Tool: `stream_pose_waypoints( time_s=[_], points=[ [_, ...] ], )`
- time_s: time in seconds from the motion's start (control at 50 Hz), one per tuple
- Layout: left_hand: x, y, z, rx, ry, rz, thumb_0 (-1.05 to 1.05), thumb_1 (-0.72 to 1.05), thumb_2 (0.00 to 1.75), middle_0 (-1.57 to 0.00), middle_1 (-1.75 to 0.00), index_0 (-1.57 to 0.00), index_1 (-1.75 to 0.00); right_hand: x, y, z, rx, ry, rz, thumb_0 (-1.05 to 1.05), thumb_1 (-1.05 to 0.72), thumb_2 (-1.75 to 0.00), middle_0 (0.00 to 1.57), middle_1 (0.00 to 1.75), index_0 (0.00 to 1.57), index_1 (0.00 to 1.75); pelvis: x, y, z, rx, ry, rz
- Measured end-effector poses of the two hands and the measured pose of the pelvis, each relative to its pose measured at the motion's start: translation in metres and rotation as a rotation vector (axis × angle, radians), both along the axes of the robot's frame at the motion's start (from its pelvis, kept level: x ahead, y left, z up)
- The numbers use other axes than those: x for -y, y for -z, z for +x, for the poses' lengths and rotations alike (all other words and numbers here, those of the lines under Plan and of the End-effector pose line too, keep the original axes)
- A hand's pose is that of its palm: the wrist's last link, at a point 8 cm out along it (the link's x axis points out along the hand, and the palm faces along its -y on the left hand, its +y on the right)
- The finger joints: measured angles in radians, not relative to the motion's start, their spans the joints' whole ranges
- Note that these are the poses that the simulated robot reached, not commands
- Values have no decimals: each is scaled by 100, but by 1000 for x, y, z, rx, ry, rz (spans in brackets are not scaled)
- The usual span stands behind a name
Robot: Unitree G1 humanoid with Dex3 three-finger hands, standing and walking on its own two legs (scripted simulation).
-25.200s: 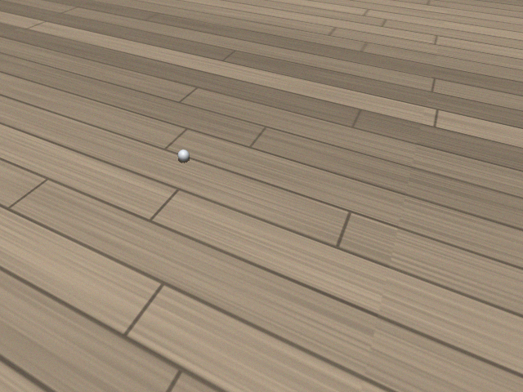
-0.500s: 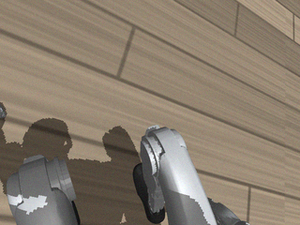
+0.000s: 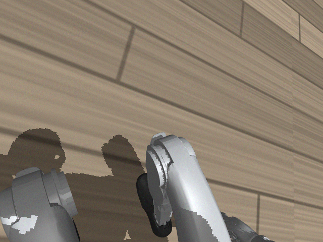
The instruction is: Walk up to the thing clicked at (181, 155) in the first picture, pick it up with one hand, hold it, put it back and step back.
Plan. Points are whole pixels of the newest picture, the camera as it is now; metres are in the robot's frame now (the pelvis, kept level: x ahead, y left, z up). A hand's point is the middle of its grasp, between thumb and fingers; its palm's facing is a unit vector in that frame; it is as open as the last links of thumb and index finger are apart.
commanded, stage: open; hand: left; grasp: from above
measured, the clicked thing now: out of the picture +0.41 +0.33 -0.25
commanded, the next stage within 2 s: withdraw in 0.80 s
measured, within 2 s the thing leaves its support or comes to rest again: neither
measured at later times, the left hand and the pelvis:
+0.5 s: hand out of the picture +0.40 +0.33 -0.24, palm faces -0.45 -0.18 -0.88, open 13.0 cm; pelvis +0.00 +0.00 +0.00, yaw -1 degrees
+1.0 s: hand out of the picture +0.41 +0.31 -0.24, palm faces -0.41 -0.14 -0.90, open 13.8 cm; pelvis +0.00 +0.00 +0.00, yaw -1 degrees
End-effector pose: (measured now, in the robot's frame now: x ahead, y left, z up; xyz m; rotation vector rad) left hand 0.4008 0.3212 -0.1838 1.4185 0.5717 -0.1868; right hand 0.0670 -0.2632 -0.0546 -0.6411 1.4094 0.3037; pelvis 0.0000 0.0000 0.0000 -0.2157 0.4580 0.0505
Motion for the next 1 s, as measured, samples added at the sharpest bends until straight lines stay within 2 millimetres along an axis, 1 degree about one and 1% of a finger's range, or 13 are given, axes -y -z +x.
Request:
stream_pose_waypoints(
  time_s=[0.06,0.14,0.32,0.4,0.5,0.58,0.7,0.86,1.0],
  points=[
    [0,0,-1,5,10,4,-2,19,54,-61,-69,-86,-71,-1,-2,0,2,-8,0,0,-90,-90,20,30,20,30,-1,-1,0,2,1,-4],
    [1,0,-2,16,18,9,-2,16,55,-57,-71,-74,-70,-4,-3,1,-1,-19,9,0,-90,-90,20,30,20,30,-2,-2,-1,3,3,-9],
    [1,-3,7,44,-8,12,-1,-11,68,-38,-79,-43,-77,-11,-6,5,20,-26,26,0,-89,-90,20,30,20,30,-4,-3,-1,-3,5,-20],
    [-3,-3,9,37,-37,12,0,-22,76,-30,-85,-34,-82,-12,-8,5,30,-27,29,0,-89,-90,20,30,20,30,-5,-4,-2,-3,3,-22],
    [-10,0,5,-4,-60,13,0,-33,83,-22,-92,-24,-89,-11,-8,3,17,-27,33,0,-90,-90,20,30,20,30,-4,-4,-2,-4,0,-21],
    [-12,2,2,-18,-56,5,0,-39,88,-17,-96,-19,-94,-11,-7,-1,-3,-25,35,0,-90,-90,20,30,20,30,-3,-5,-2,-2,-2,-18],
    [-8,0,2,-6,-17,-15,0,-45,93,-12,-101,-13,-99,-12,-6,-5,-18,-25,34,0,-89,-90,20,30,20,30,-2,-5,-2,6,0,-16],
    [3,-5,7,40,35,-1,0,-46,95,-9,-104,-11,-102,-9,-7,-4,4,-30,23,0,-89,-90,20,30,20,30,-2,-4,-4,13,8,-18],
    [5,-4,9,48,9,18,0,-46,95,-8,-104,-10,-102,-8,-10,-1,17,-35,28,0,-89,-90,20,30,20,30,-3,-5,-4,5,9,-17]
  ],
)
